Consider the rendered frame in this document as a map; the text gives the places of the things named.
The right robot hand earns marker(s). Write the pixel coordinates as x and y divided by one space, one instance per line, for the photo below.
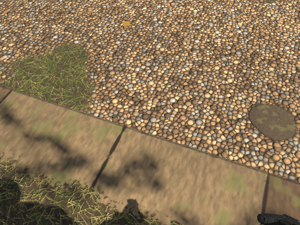
275 219

